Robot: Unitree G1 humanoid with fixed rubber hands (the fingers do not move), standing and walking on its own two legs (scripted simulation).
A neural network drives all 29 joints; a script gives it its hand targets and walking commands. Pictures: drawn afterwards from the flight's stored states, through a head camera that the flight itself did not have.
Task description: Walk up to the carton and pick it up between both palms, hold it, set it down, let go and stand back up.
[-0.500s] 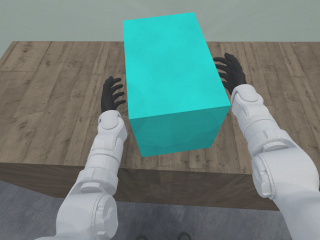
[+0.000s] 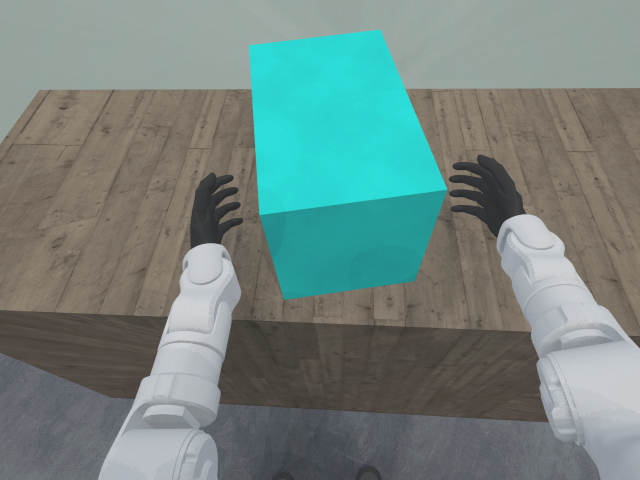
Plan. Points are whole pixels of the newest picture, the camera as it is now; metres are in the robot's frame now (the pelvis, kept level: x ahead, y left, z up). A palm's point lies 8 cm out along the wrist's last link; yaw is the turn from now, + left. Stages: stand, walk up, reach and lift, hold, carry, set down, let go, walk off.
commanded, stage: set down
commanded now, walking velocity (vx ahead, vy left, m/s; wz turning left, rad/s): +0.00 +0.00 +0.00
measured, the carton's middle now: (332, 164) +0.53 +0.07 +0.04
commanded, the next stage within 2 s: none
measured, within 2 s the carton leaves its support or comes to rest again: neither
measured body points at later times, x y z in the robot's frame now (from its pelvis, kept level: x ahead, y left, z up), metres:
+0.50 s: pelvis +0.00 +0.00 +0.00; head +0.04 -0.02 +0.45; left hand +0.32 +0.21 +0.07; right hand +0.42 -0.18 +0.03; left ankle +0.01 +0.14 -0.74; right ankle +0.06 -0.07 -0.74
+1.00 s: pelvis +0.01 +0.01 +0.01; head +0.03 +0.00 +0.46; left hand +0.28 +0.20 +0.07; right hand +0.36 -0.20 +0.02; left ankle +0.01 +0.14 -0.74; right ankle +0.06 -0.07 -0.74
